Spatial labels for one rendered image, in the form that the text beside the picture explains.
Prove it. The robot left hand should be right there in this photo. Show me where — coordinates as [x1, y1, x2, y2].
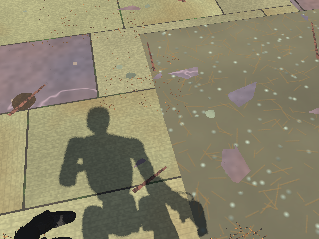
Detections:
[14, 210, 76, 239]

